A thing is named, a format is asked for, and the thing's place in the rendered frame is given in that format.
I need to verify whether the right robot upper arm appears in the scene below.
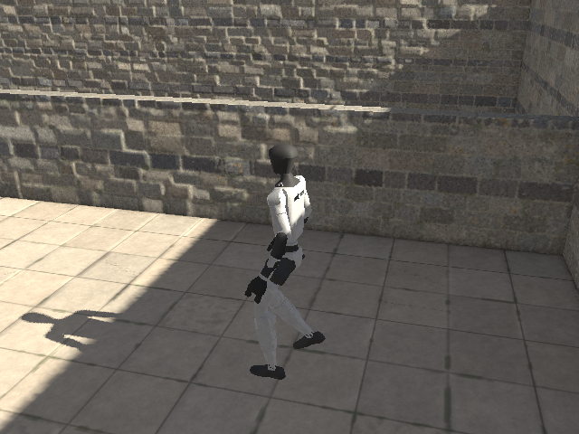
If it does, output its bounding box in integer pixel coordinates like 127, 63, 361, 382
294, 175, 312, 219

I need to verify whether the robot left forearm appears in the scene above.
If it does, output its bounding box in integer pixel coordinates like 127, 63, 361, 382
259, 232, 288, 281

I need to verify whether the robot left hand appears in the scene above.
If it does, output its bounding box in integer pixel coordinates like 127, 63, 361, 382
244, 276, 267, 304

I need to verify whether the left robot upper arm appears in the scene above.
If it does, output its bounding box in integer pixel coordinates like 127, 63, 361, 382
267, 188, 292, 243

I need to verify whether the right robot shin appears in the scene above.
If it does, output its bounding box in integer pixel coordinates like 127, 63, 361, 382
269, 291, 314, 338

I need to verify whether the robot left thigh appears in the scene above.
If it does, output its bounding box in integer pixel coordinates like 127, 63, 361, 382
254, 260, 290, 328

